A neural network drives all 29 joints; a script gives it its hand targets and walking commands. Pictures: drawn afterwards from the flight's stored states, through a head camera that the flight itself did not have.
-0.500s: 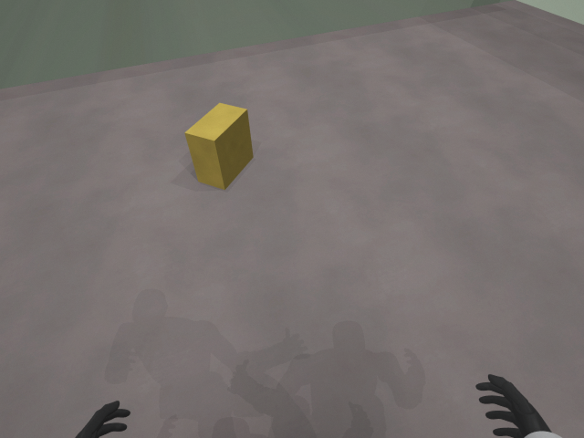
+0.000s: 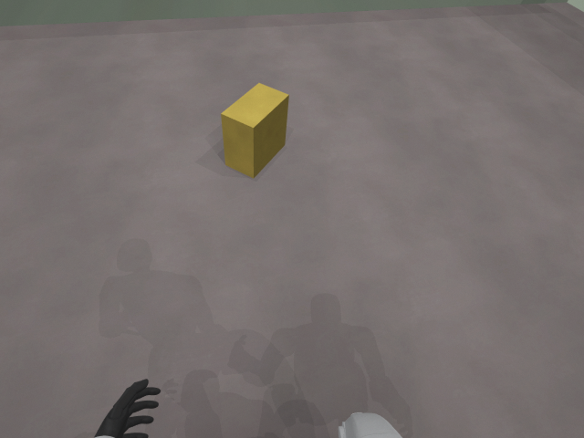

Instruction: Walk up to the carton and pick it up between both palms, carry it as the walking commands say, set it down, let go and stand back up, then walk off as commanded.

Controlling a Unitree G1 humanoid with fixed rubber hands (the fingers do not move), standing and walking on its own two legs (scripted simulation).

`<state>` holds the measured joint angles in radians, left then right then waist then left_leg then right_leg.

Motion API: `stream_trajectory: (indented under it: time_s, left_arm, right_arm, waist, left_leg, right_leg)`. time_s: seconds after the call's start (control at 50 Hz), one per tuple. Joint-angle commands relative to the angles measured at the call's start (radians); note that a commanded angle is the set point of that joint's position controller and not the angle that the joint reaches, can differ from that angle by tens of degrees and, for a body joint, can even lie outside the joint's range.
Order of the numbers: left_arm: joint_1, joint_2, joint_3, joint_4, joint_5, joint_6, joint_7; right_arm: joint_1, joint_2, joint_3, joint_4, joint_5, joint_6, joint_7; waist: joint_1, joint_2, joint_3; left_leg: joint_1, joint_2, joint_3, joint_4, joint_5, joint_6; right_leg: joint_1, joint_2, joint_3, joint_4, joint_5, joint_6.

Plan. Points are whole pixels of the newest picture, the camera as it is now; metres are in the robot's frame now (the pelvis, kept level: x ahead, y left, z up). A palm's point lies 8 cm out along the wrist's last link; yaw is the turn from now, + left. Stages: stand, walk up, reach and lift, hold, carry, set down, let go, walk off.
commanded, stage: walk up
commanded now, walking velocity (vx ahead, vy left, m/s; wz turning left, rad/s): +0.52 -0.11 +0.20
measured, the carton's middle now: (256, 131) +1.47 +0.02 -0.63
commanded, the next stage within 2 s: none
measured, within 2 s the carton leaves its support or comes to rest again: neither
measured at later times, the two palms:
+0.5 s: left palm (170, 293) +0.39 +0.20 -0.14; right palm (455, 310) +0.33 -0.32 -0.13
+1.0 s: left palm (158, 196) +0.62 +0.26 -0.14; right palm (394, 203) +0.57 -0.26 -0.11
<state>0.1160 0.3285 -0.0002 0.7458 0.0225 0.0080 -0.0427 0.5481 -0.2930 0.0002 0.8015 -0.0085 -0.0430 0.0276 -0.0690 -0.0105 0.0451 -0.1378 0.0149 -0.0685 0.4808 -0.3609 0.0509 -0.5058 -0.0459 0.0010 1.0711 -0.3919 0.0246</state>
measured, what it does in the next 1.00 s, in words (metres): walks ahead: right foot, then left foot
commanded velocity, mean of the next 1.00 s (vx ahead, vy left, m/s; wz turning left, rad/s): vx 0.51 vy -0.09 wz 0.05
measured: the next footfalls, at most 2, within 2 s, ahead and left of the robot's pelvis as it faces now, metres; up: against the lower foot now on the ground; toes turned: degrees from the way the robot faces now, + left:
right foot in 0.34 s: +0.37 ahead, -0.14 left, +0.00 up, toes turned -3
left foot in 0.82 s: +0.58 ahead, +0.10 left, +0.00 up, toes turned +9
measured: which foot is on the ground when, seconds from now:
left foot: down 0.00-0.36, up 0.38-0.80, down 0.82-1.00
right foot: up 0.00-0.32, down 0.34-0.82, up 0.84-1.00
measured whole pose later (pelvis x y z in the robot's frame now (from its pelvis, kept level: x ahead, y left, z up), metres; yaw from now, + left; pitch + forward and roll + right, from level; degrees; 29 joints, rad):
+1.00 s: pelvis +0.56 +0.01 +0.00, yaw +4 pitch +2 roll -2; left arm 0.25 0.27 0.00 0.83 0.02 -0.04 -0.02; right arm 0.40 -0.25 0.00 0.87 -0.02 -0.06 0.01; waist -0.03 -0.03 0.05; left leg -0.26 0.04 0.08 0.51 -0.29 0.04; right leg -0.37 -0.04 -0.08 1.08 -0.44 0.00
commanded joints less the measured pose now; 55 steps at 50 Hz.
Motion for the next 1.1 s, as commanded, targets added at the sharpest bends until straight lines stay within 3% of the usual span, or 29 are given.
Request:
stream_trajectory:
  time_s: [0.0, 0.12, 0.18, 0.2, 0.24, 0.26, 0.28, 0.3, 0.32, 0.34, 0.36, 0.42, 0.48, 0.52, 0.58, 0.62, 0.64, 0.68, 0.72, 0.74, 0.76, 0.78, 0.8, 0.82, 0.84, 0.88, 0.98, 1.04, 1.08]
  left_arm:
    - [-0.129, 0.027, 0.059, -0.072, 0.017, 0.008, -0.022]
    - [-0.268, -0.006, 0.041, -0.097, 0.000, 0.008, -0.033]
    - [-0.254, -0.010, 0.037, -0.081, -0.005, 0.000, -0.027]
    - [-0.214, -0.009, 0.038, -0.064, -0.001, -0.003, -0.022]
    - [-0.044, 0.019, 0.054, -0.009, 0.008, -0.017, -0.006]
    - [0.125, 0.055, 0.074, 0.042, 0.007, -0.027, 0.005]
    - [0.288, 0.101, 0.096, 0.094, 0.010, -0.033, 0.015]
    - [0.406, 0.181, 0.114, 0.119, 0.025, -0.040, 0.028]
    - [0.431, 0.182, 0.091, 0.102, 0.024, -0.043, 0.034]
    - [0.345, 0.156, 0.080, 0.088, 0.023, -0.051, 0.036]
    - [0.266, 0.094, 0.080, 0.064, 0.014, -0.056, 0.038]
    - [0.212, 0.021, 0.069, 0.057, 0.003, -0.071, 0.041]
    - [0.245, 0.016, 0.056, 0.082, 0.002, -0.088, 0.038]
    - [0.241, 0.038, 0.063, 0.071, 0.010, -0.099, 0.033]
    - [0.185, 0.043, 0.062, 0.064, 0.015, -0.096, 0.022]
    - [0.220, 0.053, 0.069, 0.077, 0.012, -0.089, 0.019]
    - [0.229, 0.056, 0.071, 0.081, 0.011, -0.084, 0.019]
    - [0.264, 0.067, 0.077, 0.080, 0.004, -0.079, 0.024]
    - [0.264, 0.071, 0.086, 0.084, -0.010, -0.072, 0.027]
    - [0.265, 0.047, 0.083, 0.087, -0.020, -0.065, 0.029]
    - [0.293, 0.018, 0.080, 0.074, -0.029, -0.061, 0.024]
    - [0.293, -0.020, 0.067, 0.034, -0.031, -0.059, 0.019]
    - [0.284, -0.002, 0.071, 0.056, -0.026, -0.052, 0.027]
    - [0.232, -0.007, 0.062, 0.058, -0.025, -0.051, 0.024]
    - [0.179, -0.014, 0.062, 0.039, -0.023, -0.049, 0.023]
    - [0.138, -0.020, 0.056, 0.041, -0.022, -0.040, 0.014]
    - [0.071, -0.009, 0.052, 0.041, 0.001, -0.011, -0.016]
    - [-0.026, -0.022, 0.045, 0.014, 0.003, -0.004, -0.027]
    - [-0.064, -0.023, 0.040, 0.003, -0.002, -0.005, -0.036]
  right_arm:
    - [0.087, -0.140, -0.058, 0.031, 0.011, -0.028, -0.043]
    - [0.094, -0.112, -0.074, 0.047, 0.002, -0.015, -0.053]
    - [0.047, -0.133, -0.085, 0.041, 0.006, -0.011, -0.050]
    - [0.035, -0.150, -0.090, 0.048, 0.011, -0.012, -0.050]
    - [0.050, -0.162, -0.082, 0.075, 0.004, -0.010, -0.052]
    - [0.022, -0.161, -0.081, 0.069, 0.007, -0.011, -0.054]
    - [-0.029, -0.142, -0.073, 0.056, 0.014, -0.016, -0.055]
    - [-0.055, -0.076, -0.061, 0.019, 0.018, -0.023, -0.054]
    - [-0.075, -0.075, -0.070, -0.009, 0.031, -0.020, -0.061]
    - [-0.135, -0.079, -0.076, -0.007, 0.027, -0.019, -0.056]
    - [-0.166, -0.073, -0.074, -0.014, 0.022, -0.023, -0.048]
    - [-0.203, -0.055, -0.077, -0.012, -0.002, -0.008, -0.026]
    - [-0.283, -0.015, -0.072, -0.024, -0.011, 0.009, -0.003]
    - [-0.323, 0.000, -0.055, -0.022, -0.018, 0.027, 0.012]
    - [-0.432, -0.001, -0.033, -0.034, -0.014, 0.028, 0.038]
    - [-0.466, -0.008, -0.032, -0.028, -0.015, 0.022, 0.044]
    - [-0.464, -0.010, -0.029, -0.016, -0.017, 0.018, 0.045]
    - [-0.461, -0.013, -0.027, -0.007, -0.016, 0.003, 0.036]
    - [-0.366, -0.012, -0.028, 0.033, -0.022, -0.010, 0.025]
    - [-0.233, -0.046, -0.049, 0.078, -0.029, -0.018, 0.009]
    - [-0.052, -0.153, -0.091, 0.112, -0.044, -0.023, -0.013]
    - [0.036, -0.239, -0.115, 0.122, -0.032, -0.021, -0.029]
    - [0.003, -0.240, -0.113, 0.128, -0.018, -0.016, -0.032]
    - [-0.018, -0.203, -0.107, 0.125, -0.015, -0.023, -0.038]
    - [-0.042, -0.155, -0.096, 0.108, -0.011, -0.028, -0.040]
    - [-0.103, -0.105, -0.073, 0.085, -0.006, -0.037, -0.041]
    - [-0.081, -0.093, -0.066, 0.051, -0.004, -0.040, -0.032]
    - [-0.055, -0.093, -0.076, 0.056, -0.008, -0.041, -0.034]
    - [-0.091, -0.096, -0.082, 0.042, -0.014, -0.037, -0.030]
  waist:
    - [-0.034, 0.177, -0.004]
    - [-0.046, 0.155, 0.125]
    - [-0.007, 0.194, 0.140]
    - [0.012, 0.218, 0.106]
    - [0.069, 0.166, -0.045]
    - [0.129, 0.138, -0.150]
    - [0.193, 0.020, -0.231]
    - [0.209, -0.266, -0.303]
    - [0.177, -0.157, -0.352]
    - [0.143, -0.072, -0.228]
    - [0.132, -0.042, -0.148]
    - [0.107, 0.027, -0.147]
    - [0.110, -0.059, -0.053]
    - [0.101, -0.057, 0.008]
    - [0.081, -0.124, 0.117]
    - [0.080, -0.144, 0.084]
    - [0.084, -0.175, 0.069]
    - [0.088, -0.160, -0.001]
    - [0.056, -0.156, -0.123]
    - [0.010, -0.103, -0.229]
    - [-0.046, 0.144, -0.342]
    - [-0.049, 0.288, -0.359]
    - [-0.031, 0.186, -0.318]
    - [-0.025, 0.130, -0.226]
    - [-0.032, 0.112, -0.188]
    - [-0.018, 0.139, -0.136]
    - [0.009, 0.171, -0.019]
    - [0.014, 0.168, 0.085]
    - [0.026, 0.175, 0.149]
  left_leg:
    - [0.327, 0.222, -0.231, -0.168, 0.836, 0.000]
    - [0.281, 0.195, -0.070, -0.266, 0.788, -0.014]
    - [0.210, 0.139, 0.043, -0.196, 1.057, -0.044]
    - [0.208, 0.155, 0.048, -0.142, 1.170, -0.037]
    - [0.190, 0.159, 0.056, 0.145, 1.320, -0.059]
    - [0.063, 0.159, 0.045, 0.342, 1.237, -0.062]
    - [-0.143, 0.126, 0.019, 0.552, 0.900, -0.063]
    - [-0.410, -0.058, 0.051, 0.869, -0.069, -0.068]
    - [-0.441, -0.040, -0.042, 0.988, -0.201, -0.022]
    - [-0.465, -0.001, -0.063, 1.018, -0.175, -0.009]
    - [-0.477, 0.033, -0.070, 0.999, -0.099, 0.004]
    - [-0.444, 0.087, -0.032, 0.782, -0.016, -0.025]
    - [-0.461, 0.097, 0.041, 0.632, 0.004, -0.055]
    - [-0.464, 0.110, 0.043, 0.571, 0.060, -0.066]
    - [-0.332, 0.091, 0.093, 0.303, 0.176, -0.079]
    - [-0.279, 0.077, 0.134, 0.201, 0.225, -0.076]
    - [-0.275, 0.070, 0.156, 0.174, 0.232, -0.074]
    - [-0.241, 0.055, 0.183, 0.089, 0.239, -0.065]
    - [-0.102, 0.016, 0.214, -0.031, 0.242, -0.048]
    - [0.102, 0.048, 0.154, -0.022, 0.250, -0.017]
    - [0.355, 0.263, -0.145, -0.075, 0.251, 0.028]
    - [0.469, 0.457, -0.501, -0.152, 0.362, 0.063]
    - [0.446, 0.450, -0.472, -0.129, 0.461, 0.094]
    - [0.397, 0.432, -0.409, -0.125, 0.568, 0.105]
    - [0.369, 0.389, -0.344, -0.118, 0.624, 0.127]
    - [0.272, 0.319, -0.217, -0.114, 0.720, 0.077]
    - [0.210, 0.300, -0.070, -0.202, 0.622, 0.075]
    - [0.077, 0.323, -0.054, -0.294, 0.445, 0.082]
    - [0.008, 0.299, -0.022, -0.335, 0.325, 0.066]
  right_leg:
    - [-0.345, 0.008, -0.027, 0.032, 0.205, 0.022]
    - [-0.295, 0.012, -0.121, -0.218, 0.269, 0.007]
    - [-0.069, 0.084, -0.230, -0.453, 0.251, -0.017]
    - [-0.007, 0.100, -0.242, -0.480, 0.239, -0.020]
    - [0.194, 0.125, -0.231, -0.547, 0.216, -0.058]
    - [0.412, 0.082, -0.151, -0.549, 0.225, -0.104]
    - [0.646, -0.029, -0.017, -0.567, 0.267, -0.145]
    - [0.824, -0.319, 0.375, -0.674, 0.475, -0.241]
    - [0.815, -0.386, 0.492, -0.667, 0.492, -0.266]
    - [0.701, -0.367, 0.445, -0.698, 0.441, -0.264]
    - [0.602, -0.332, 0.363, -0.746, 0.359, -0.264]
    - [0.508, -0.243, 0.200, -0.768, 0.338, -0.181]
    - [0.434, -0.236, 0.135, -0.834, 0.360, -0.184]
    - [0.337, -0.284, 0.152, -0.878, 0.350, -0.193]
    - [0.176, -0.191, 0.029, -0.948, 0.221, -0.155]
    - [0.224, -0.188, 0.014, -0.913, 0.173, -0.139]
    - [0.257, -0.189, 0.001, -0.889, 0.204, -0.136]
    - [0.351, -0.191, -0.006, -0.796, 0.332, -0.131]
    - [0.426, -0.149, -0.047, -0.613, 0.460, -0.113]
    - [0.361, -0.097, -0.081, -0.426, 0.444, -0.095]
    - [0.133, -0.020, -0.108, -0.113, 0.113, -0.060]
    - [-0.085, 0.063, -0.005, 0.072, -0.169, -0.046]
    - [-0.115, 0.024, 0.052, 0.155, -0.180, -0.051]
    - [-0.179, -0.001, 0.044, 0.180, -0.120, -0.049]
    - [-0.197, -0.025, 0.037, 0.167, -0.071, -0.048]
    - [-0.165, -0.042, 0.027, 0.101, 0.007, -0.033]
    - [-0.183, -0.061, -0.011, 0.013, 0.151, 0.011]
    - [-0.168, -0.092, -0.043, -0.114, 0.223, 0.024]
    - [-0.110, -0.094, -0.052, -0.233, 0.257, 0.022]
